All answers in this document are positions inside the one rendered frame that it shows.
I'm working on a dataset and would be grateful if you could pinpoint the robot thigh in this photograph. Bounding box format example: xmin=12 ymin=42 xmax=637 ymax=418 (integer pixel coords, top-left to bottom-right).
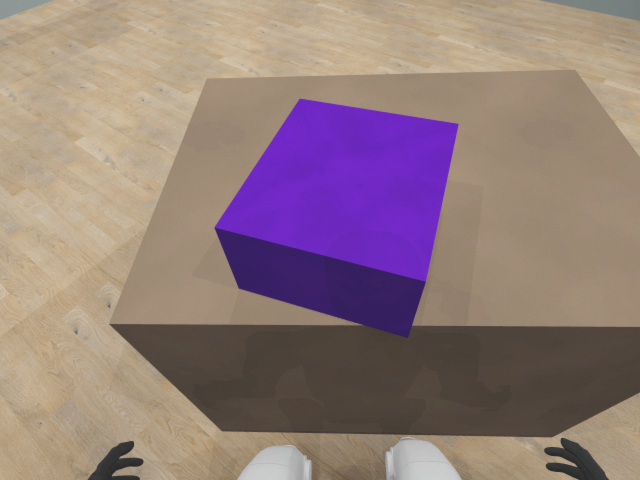
xmin=237 ymin=446 xmax=312 ymax=480
xmin=385 ymin=439 xmax=462 ymax=480

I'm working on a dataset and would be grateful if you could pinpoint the right robot hand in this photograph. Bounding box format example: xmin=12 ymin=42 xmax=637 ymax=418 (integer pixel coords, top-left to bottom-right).
xmin=544 ymin=438 xmax=609 ymax=480

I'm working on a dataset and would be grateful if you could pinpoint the left robot hand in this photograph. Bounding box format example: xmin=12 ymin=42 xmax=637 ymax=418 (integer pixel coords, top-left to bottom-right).
xmin=88 ymin=441 xmax=144 ymax=480

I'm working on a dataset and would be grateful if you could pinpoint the carton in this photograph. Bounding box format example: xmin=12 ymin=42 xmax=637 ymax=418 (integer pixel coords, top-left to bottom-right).
xmin=214 ymin=99 xmax=459 ymax=338

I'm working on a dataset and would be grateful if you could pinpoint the pedestal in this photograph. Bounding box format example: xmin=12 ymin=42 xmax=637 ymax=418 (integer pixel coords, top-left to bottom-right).
xmin=109 ymin=70 xmax=640 ymax=437

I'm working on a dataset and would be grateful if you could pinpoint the robot left thigh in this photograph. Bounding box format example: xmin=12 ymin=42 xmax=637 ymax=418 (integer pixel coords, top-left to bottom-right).
xmin=237 ymin=446 xmax=312 ymax=480

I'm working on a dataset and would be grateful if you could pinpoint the robot right thigh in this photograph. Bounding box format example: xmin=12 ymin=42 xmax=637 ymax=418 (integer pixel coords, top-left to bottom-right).
xmin=385 ymin=439 xmax=462 ymax=480

